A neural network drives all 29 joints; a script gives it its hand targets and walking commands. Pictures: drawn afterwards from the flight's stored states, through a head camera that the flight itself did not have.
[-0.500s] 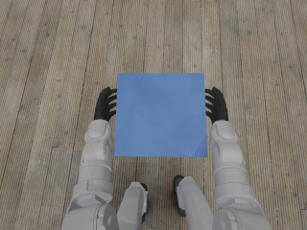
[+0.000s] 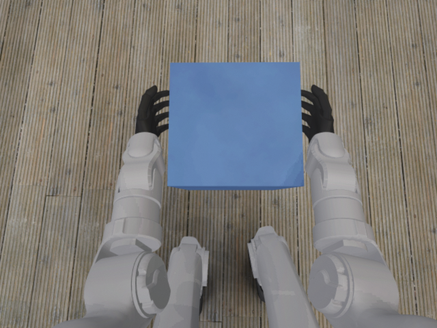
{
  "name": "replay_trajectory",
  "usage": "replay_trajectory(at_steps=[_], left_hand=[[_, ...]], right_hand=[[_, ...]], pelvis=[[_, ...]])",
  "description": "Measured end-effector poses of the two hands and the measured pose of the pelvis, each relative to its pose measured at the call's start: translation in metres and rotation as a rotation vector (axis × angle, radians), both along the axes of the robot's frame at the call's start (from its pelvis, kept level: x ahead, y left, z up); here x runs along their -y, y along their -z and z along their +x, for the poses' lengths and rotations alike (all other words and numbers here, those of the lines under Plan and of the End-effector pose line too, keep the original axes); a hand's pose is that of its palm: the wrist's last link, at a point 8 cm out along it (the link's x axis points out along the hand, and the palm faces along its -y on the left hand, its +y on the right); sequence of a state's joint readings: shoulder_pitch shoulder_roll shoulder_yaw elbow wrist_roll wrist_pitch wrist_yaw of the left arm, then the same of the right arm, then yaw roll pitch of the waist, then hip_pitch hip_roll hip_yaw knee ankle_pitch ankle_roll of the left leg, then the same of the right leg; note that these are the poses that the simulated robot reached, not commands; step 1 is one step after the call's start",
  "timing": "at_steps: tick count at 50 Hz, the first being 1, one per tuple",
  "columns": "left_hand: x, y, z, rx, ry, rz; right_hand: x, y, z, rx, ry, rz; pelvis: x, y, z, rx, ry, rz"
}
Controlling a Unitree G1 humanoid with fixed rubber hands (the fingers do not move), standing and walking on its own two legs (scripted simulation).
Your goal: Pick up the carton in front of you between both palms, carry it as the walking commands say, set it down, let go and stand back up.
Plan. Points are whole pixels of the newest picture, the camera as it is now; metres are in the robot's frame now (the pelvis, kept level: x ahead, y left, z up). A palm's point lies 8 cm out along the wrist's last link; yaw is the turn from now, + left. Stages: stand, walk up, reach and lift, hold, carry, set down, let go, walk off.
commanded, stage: set down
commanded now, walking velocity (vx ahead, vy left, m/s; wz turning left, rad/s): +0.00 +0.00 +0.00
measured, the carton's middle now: (232, 139) +0.46 -0.03 -0.17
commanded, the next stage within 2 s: none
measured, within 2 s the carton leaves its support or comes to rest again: rests again in 1.32 s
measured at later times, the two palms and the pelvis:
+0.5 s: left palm (172, 136) +0.51 +0.10 -0.24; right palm (299, 140) +0.47 -0.20 -0.25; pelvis -0.03 -0.01 -0.12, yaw +1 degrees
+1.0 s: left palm (180, 139) +0.53 +0.09 -0.34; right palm (292, 144) +0.48 -0.20 -0.33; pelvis -0.02 +0.00 -0.18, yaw +1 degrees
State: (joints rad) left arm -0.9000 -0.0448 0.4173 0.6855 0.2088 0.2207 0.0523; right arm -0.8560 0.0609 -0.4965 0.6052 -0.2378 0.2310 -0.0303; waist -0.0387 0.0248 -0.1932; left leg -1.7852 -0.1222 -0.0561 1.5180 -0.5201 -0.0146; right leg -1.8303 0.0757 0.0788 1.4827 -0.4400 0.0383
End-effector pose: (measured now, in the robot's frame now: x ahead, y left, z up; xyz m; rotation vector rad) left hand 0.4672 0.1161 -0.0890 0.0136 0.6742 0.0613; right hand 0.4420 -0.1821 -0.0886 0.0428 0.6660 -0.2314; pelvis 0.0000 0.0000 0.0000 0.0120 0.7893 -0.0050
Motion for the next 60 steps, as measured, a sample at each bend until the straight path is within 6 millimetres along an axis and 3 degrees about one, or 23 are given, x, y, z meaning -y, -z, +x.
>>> replay_trajectory(at_steps=[19,36,41,60], left_hand=[[0.012,0.117,0.029,-0.022,0.035,0.021],[0.023,0.227,0.053,-0.052,0.071,0.033],[0.022,0.243,0.056,-0.055,0.077,0.027],[0.019,0.258,0.051,-0.094,0.1,0.044]], right_hand=[[0.012,0.119,0.021,-0.025,0.015,-0.002],[0.023,0.227,0.04,-0.06,0.019,-0.023],[0.022,0.238,0.045,-0.063,0.023,-0.026],[0.02,0.256,0.034,-0.108,0.0,-0.014]], pelvis=[[0.006,0.095,-0.028,-0.018,-0.009,0.01],[0.006,0.162,-0.031,0.04,-0.03,0.006],[0.007,0.172,-0.025,0.058,-0.035,-0.006],[-0.001,0.184,-0.026,0.1,-0.04,-0.022]])
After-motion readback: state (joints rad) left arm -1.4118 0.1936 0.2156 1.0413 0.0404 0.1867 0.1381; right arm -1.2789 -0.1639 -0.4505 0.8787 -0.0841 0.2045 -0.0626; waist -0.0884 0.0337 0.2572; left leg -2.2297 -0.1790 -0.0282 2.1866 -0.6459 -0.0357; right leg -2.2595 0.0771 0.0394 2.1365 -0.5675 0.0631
